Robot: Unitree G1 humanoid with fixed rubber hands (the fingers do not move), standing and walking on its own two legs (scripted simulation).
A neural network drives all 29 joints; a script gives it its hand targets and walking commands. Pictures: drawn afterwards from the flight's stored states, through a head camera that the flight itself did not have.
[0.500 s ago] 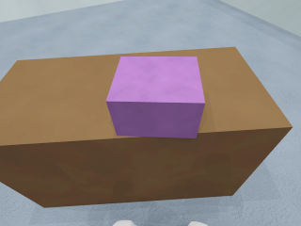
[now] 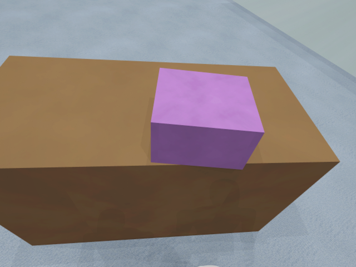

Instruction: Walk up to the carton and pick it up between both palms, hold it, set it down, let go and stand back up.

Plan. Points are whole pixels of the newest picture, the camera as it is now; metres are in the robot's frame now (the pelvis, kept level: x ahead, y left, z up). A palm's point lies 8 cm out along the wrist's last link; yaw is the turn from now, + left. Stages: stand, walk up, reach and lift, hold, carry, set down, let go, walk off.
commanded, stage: walk up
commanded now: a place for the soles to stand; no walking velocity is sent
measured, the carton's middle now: (200, 118) +0.52 -0.08 +0.02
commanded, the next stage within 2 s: none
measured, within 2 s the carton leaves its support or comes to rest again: neither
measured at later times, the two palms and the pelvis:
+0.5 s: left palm out of the picture +0.12 +0.21 -0.13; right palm out of the picture +0.12 -0.29 -0.14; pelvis +0.08 -0.04 +0.00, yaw -4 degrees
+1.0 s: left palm out of the picture +0.13 +0.25 -0.14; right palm out of the picture +0.14 -0.29 -0.13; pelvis +0.06 -0.01 -0.01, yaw -3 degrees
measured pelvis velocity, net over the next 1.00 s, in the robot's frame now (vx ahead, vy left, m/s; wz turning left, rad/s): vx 0.06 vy -0.01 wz -0.06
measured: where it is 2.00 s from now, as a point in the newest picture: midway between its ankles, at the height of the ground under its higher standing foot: outside the picture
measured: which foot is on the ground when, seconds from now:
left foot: down 0.00-0.22, up 0.24-0.56, down 0.58-1.00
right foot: up 0.00-0.16, down 0.18-1.00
